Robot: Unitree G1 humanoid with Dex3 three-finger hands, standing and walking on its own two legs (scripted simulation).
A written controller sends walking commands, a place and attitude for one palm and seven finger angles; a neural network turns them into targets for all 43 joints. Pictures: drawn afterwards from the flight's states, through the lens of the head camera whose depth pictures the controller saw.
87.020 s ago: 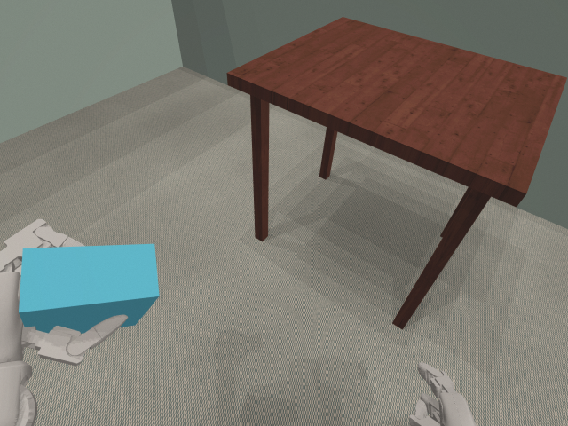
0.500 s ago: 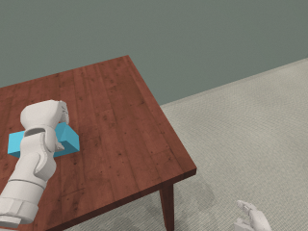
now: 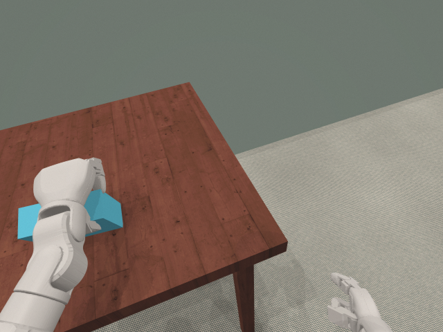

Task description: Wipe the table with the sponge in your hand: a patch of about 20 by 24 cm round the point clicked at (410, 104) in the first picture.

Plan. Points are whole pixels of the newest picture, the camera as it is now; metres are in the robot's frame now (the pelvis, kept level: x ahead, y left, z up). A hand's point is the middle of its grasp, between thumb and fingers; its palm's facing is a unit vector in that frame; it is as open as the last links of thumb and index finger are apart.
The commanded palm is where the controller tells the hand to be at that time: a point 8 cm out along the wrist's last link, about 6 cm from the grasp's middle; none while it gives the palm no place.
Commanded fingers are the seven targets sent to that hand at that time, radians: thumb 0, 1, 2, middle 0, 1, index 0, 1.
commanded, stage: wipe back along the middle lane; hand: left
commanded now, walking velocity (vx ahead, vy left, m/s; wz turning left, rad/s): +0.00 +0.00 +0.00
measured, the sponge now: (79, 220) +0.29 +0.32 +0.06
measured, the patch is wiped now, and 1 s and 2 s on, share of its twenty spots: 0.95 0.95 0.95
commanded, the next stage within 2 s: slide across to the third lane in 0.44 s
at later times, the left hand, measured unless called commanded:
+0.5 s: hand (86, 224) +0.25 +0.25 +0.12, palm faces +0.17 -0.07 -0.98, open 9.0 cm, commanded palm +0.20 +0.23 +0.14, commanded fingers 0.00 0.10 1.30 -1.20 -1.60 -1.20 -1.60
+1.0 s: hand (116, 220) +0.26 +0.20 +0.12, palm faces +0.13 -0.09 -0.99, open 9.0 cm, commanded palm +0.22 +0.18 +0.17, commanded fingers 0.00 0.10 1.30 -1.20 -1.60 -1.20 -1.60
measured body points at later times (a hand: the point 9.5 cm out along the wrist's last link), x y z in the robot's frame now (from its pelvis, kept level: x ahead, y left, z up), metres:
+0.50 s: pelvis -0.01 +0.00 +0.00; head -0.03 -0.05 +0.44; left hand +0.23 +0.25 +0.18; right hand +0.24 -0.20 -0.08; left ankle +0.03 +0.10 -0.73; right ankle -0.06 -0.10 -0.73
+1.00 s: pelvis -0.02 -0.02 +0.00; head -0.05 -0.09 +0.44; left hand +0.24 +0.20 +0.18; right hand +0.23 -0.22 -0.09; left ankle +0.03 +0.10 -0.73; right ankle -0.06 -0.10 -0.73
